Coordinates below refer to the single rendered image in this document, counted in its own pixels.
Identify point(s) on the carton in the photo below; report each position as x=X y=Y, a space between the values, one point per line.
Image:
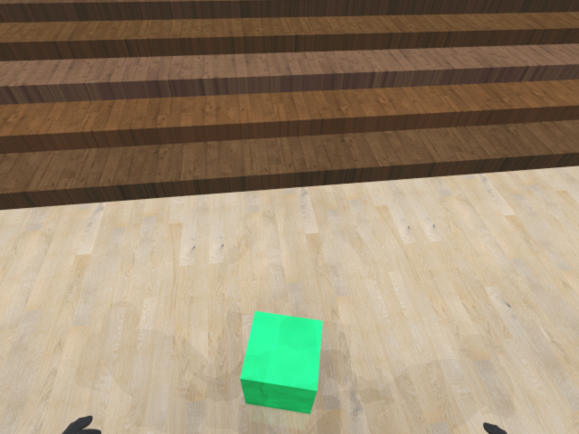
x=280 y=368

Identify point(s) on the left robot hand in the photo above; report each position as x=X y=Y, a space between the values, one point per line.
x=77 y=427

